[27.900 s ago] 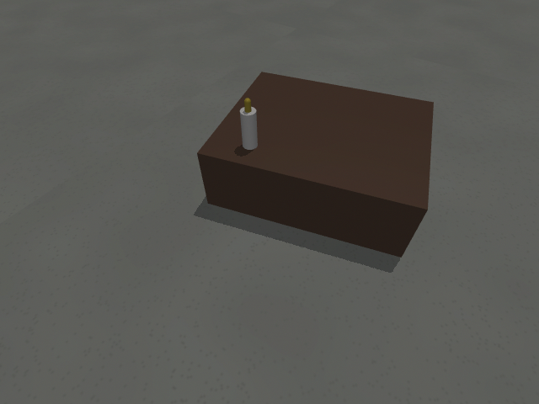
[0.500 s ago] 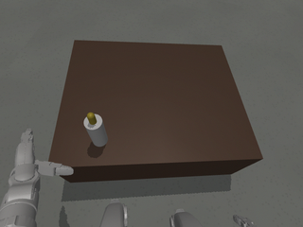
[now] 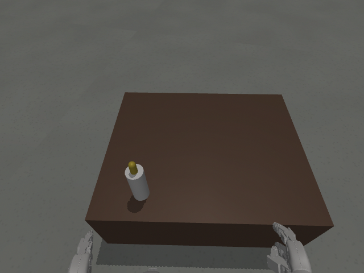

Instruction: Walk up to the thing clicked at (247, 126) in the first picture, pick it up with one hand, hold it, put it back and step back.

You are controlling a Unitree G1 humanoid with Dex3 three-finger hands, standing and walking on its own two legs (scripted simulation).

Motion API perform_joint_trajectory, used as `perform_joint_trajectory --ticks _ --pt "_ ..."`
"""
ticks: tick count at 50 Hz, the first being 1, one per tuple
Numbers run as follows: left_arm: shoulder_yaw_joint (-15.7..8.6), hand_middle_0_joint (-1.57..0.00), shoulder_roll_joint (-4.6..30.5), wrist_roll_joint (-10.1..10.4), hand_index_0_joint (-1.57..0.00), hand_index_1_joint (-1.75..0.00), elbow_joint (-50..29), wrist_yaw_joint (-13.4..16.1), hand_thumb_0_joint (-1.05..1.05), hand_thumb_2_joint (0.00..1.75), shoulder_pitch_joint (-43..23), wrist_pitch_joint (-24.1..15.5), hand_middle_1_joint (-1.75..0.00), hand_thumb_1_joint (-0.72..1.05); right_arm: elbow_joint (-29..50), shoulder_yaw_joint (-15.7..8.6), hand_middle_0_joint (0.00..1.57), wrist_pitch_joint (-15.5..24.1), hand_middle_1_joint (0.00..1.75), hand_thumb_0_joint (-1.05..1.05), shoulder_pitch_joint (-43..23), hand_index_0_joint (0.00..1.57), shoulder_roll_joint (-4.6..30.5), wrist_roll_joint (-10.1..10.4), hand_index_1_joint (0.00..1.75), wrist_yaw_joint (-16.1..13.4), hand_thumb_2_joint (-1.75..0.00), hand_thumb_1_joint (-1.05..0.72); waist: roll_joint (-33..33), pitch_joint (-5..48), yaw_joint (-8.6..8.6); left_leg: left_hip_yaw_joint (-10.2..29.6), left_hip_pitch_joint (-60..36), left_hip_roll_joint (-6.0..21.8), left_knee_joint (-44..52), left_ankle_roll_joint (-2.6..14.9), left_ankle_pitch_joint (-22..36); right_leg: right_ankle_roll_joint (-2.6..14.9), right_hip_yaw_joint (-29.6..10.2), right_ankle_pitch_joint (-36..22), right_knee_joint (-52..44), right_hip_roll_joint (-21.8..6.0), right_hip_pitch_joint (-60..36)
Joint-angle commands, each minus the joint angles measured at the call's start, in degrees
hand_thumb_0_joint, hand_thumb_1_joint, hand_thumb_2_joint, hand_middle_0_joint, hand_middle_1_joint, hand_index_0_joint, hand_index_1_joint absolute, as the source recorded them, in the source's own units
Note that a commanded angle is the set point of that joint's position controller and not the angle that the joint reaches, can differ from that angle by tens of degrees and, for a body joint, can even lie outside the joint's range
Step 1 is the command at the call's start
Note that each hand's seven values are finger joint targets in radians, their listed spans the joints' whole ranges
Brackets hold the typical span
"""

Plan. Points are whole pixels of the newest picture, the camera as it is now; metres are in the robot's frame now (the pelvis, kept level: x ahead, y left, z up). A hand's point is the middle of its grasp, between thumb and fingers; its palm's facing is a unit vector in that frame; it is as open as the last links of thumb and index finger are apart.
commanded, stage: home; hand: left
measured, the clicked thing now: (136, 179) +0.50 +0.20 -0.28
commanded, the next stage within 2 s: stand in 1.90 s
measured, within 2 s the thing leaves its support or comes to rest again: neither
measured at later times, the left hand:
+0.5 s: hand (114, 265) +0.17 +0.17 -0.06, palm faces +0.11 -0.95 -0.28, open 17.6 cm
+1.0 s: hand (110, 266) +0.17 +0.18 -0.06, palm faces +0.12 -0.95 -0.27, open 17.5 cm
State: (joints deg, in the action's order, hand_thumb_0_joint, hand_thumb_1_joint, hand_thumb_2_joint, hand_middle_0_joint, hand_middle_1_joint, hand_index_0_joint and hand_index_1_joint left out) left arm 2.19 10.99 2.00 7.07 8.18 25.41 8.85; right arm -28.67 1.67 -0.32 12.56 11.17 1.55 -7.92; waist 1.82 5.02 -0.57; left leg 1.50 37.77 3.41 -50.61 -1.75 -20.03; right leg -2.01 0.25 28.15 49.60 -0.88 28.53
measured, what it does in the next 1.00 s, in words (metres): stands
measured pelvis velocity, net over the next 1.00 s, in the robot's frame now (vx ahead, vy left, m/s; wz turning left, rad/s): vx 0.00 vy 0.00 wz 0.00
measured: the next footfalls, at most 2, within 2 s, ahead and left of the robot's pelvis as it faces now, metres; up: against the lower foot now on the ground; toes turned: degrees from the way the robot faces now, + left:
none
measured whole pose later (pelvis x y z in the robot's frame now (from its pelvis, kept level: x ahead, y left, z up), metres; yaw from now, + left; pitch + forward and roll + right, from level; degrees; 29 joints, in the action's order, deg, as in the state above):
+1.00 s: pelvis +0.00 +0.00 +0.00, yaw +0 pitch +7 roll -2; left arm 0.7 11.0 1.0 2.5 8.1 25.6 12.9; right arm -29.5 1.0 5.7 14.6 11.8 0.2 -9.2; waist 1.9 4.7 0.6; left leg 1.7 38.0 3.8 -52.4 -2.1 -21.2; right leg -1.7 0.3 29.2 51.1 -0.5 28.6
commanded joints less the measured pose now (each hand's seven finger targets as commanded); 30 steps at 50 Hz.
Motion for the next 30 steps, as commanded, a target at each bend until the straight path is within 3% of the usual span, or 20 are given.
perform_joint_trajectory --ticks 1,4,6,9,12,15,19,23,28,30 --pt "-4.79 -0.05 7.44 -0.80 -0.05 -0.06 -14.22 0.76 0.00 0.06 -9.19 -3.22 -0.06 -0.54 8.64 -2.92 0.20 4.22 0.30 0.00 -2.92 0.20 7.05 -0.50 0.30 -1.99 -0.90 -0.90 0.09 3.28 3.06 -3.48 -11.66 -2.01 7.28 2.02 -1.73 1.41 1.01 -4.26 -11.45 1.73 7.48" --pt "-4.20 -0.05 6.14 -0.81 -0.05 -0.05 -14.08 0.66 0.00 0.06 -6.04 -2.71 -0.06 -0.55 8.87 -2.79 0.20 5.38 0.30 0.00 -2.88 0.20 6.82 -0.76 0.30 -1.94 -0.90 -0.90 -0.31 5.01 2.09 -3.25 -11.81 -2.18 6.43 1.99 0.38 1.39 0.51 -5.58 -11.35 1.39 5.77" --pt "-3.36 -0.05 4.87 -0.89 -0.05 -0.05 -11.96 0.48 0.00 0.05 -2.19 -2.03 -0.05 -0.56 9.06 -3.18 0.20 5.90 0.30 0.00 -2.74 0.20 7.19 -0.82 0.30 -1.93 -0.90 -0.90 -2.96 6.70 1.94 -3.36 -12.00 -2.20 5.03 2.20 4.80 0.86 0.35 -10.61 -11.15 1.28 4.09" --pt "-4.24 -0.05 5.27 -1.07 -0.05 -0.05 -10.73 0.39 0.00 0.05 0.84 -1.30 -0.05 -0.57 8.43 -3.16 0.20 6.30 0.30 0.00 -2.26 0.20 7.22 -0.88 0.30 -1.49 -0.90 -0.90 -3.93 7.72 1.26 -3.22 -11.43 -2.23 3.62 2.39 8.96 0.39 0.42 -16.74 -9.96 1.19 2.51" --pt "-5.10 -0.05 6.18 -1.22 -0.05 -0.05 -10.07 0.29 0.00 0.04 -0.12 -1.12 -0.05 -0.58 8.53 -3.29 0.20 6.36 0.30 0.00 -2.86 0.20 7.63 -0.68 0.30 -1.21 -0.90 -0.90 -4.63 4.66 1.47 -3.14 -9.88 -2.06 4.31 2.49 6.25 0.53 0.57 -13.16 -10.37 1.43 4.14" --pt "-6.17 -0.04 7.42 -1.19 -0.05 -0.05 -12.68 0.44 0.00 0.03 -1.66 -1.24 -0.05 -0.61 8.48 -3.37 0.20 6.56 0.30 0.00 -2.64 0.20 7.53 -0.59 0.30 -1.28 -0.90 -0.90 -2.01 5.30 0.89 -3.32 -10.55 -1.99 4.81 2.27 6.62 0.91 0.84 -12.86 -9.78 1.64 4.31" --pt "-5.80 -0.04 7.04 -1.08 -0.05 -0.05 -13.57 0.52 0.00 0.04 -1.68 -0.98 -0.05 -0.59 8.65 -3.47 0.20 7.08 0.30 0.00 -2.17 0.20 7.68 -0.58 0.30 -1.31 -0.90 -0.90 -0.04 5.83 1.11 -3.22 -11.60 -1.83 5.19 2.10 7.67 1.35 1.53 -13.74 -8.75 2.04 4.07" --pt "-3.62 -0.05 5.35 -1.10 -0.05 -0.05 -13.44 0.30 0.00 0.05 -1.94 -0.60 -0.06 -0.57 8.35 -3.67 0.20 7.63 0.30 0.00 -1.70 0.20 8.21 -0.68 0.30 -1.30 -0.91 -0.90 -0.50 5.14 2.14 -2.79 -11.92 -1.65 5.06 2.06 7.60 1.43 1.97 -13.58 -8.42 2.22 4.75" --pt "-3.67 -0.05 4.99 -1.38 -0.05 -0.06 -12.40 0.27 0.00 0.07 -0.94 0.03 -0.06 -0.54 8.27 -3.87 0.20 8.22 0.30 0.00 -2.16 0.20 8.34 -0.78 0.30 -1.28 -0.91 -0.90 -1.89 4.73 1.93 -2.32 -11.83 -1.43 5.83 1.93 4.95 1.73 2.66 -10.05 -8.55 2.61 6.01" --pt "-4.62 -0.05 6.08 -1.52 -0.05 -0.06 -13.60 0.42 0.00 0.06 -1.29 -0.06 -0.06 -0.55 8.06 -3.95 0.20 8.23 0.30 0.00 -1.56 0.20 8.24 -0.87 0.30 -1.48 -0.90 -0.90 -1.47 6.43 1.71 -2.41 -12.07 -1.40 5.27 1.96 6.81 1.63 2.56 -11.95 -8.18 2.55 5.15"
